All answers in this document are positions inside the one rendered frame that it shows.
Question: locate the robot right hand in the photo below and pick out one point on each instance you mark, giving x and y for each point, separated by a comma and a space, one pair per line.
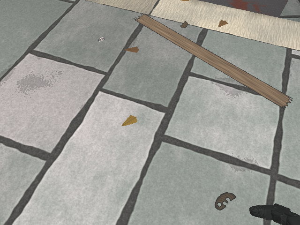
278, 213

